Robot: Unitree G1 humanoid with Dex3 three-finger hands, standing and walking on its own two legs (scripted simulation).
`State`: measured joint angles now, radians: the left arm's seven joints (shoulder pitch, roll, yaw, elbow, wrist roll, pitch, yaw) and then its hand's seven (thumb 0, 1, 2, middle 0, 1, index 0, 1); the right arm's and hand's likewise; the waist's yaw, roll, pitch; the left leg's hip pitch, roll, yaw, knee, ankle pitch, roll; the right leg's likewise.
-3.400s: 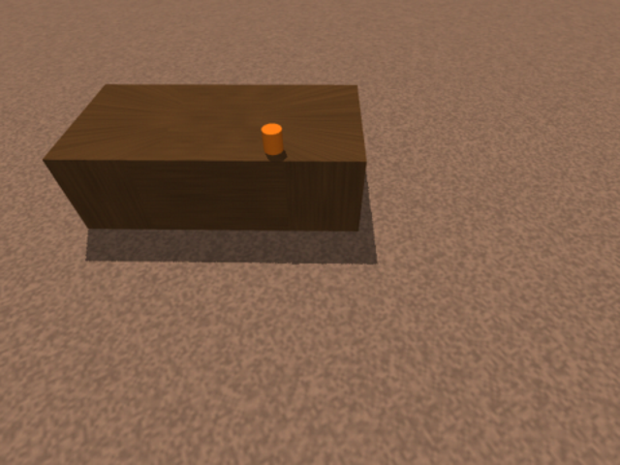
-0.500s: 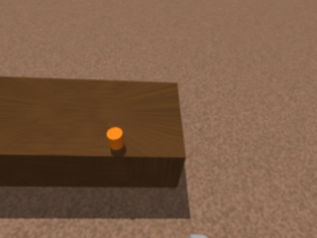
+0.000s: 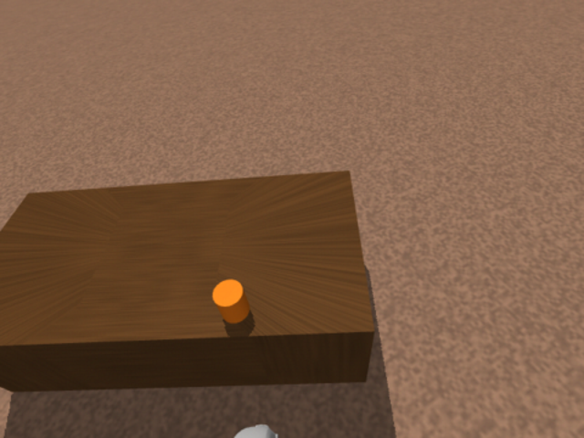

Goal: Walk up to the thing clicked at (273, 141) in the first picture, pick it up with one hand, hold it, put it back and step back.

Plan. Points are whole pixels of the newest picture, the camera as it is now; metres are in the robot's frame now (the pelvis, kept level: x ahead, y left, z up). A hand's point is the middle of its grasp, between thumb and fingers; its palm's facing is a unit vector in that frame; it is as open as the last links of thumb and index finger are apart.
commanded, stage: walk up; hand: left
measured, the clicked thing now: (231, 301) +0.51 +0.23 -0.33
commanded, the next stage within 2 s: stand in 1.80 s
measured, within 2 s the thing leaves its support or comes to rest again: neither
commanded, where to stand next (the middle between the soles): +0.12 +0.03 m, yaw -1 degrees
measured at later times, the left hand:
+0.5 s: hand out of the picture +0.10 +0.31 -0.17, palm faces -0.05 -0.94 -0.34, open 7.4 cm
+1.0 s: hand (146, 437) +0.17 +0.28 -0.15, palm faces -0.07 -0.94 -0.32, open 7.4 cm
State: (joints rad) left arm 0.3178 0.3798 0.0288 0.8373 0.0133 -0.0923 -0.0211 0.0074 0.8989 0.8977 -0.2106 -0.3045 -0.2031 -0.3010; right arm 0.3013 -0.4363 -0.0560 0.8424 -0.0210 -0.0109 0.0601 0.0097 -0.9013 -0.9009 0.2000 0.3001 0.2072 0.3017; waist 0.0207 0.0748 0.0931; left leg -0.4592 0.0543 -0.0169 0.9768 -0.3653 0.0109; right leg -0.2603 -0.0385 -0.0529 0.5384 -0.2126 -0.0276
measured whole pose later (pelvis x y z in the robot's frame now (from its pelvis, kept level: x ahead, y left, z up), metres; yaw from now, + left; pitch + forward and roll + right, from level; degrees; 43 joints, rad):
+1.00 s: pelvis +0.07 +0.03 +0.01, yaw -2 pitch -3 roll +0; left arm 0.08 0.35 0.00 1.11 0.01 0.00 -0.02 0.01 0.90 0.90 -0.21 -0.30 -0.20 -0.30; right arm 0.09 -0.37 0.00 1.14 -0.02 -0.03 0.01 0.01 -0.90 -0.90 0.20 0.30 0.21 0.30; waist -0.01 -0.01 0.06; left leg -0.20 0.07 0.07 0.41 -0.17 -0.03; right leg -0.13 -0.03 0.00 0.42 -0.25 0.02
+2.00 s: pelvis +0.08 +0.04 +0.01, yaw -3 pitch -2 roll +0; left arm 0.09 0.35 0.00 1.13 0.01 -0.01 -0.01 0.01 0.90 0.90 -0.21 -0.30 -0.20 -0.30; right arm 0.06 -0.35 -0.01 1.15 -0.01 -0.01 0.01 0.01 -0.90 -0.90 0.20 0.30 0.21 0.30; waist 0.00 -0.01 0.07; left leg -0.15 0.06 0.07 0.33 -0.14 -0.03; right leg -0.07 -0.03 0.00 0.32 -0.22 0.03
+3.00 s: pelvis +0.08 +0.04 +0.01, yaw -2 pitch -2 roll +0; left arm 0.12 0.36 -0.01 1.11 0.01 0.00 -0.01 0.01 0.90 0.90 -0.21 -0.30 -0.20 -0.30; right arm 0.09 -0.35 -0.01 1.15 -0.02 -0.01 0.01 0.01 -0.90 -0.90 0.20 0.30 0.21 0.30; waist 0.00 -0.01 0.06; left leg -0.15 0.05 0.07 0.32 -0.13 -0.02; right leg -0.08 -0.04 -0.01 0.33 -0.22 0.03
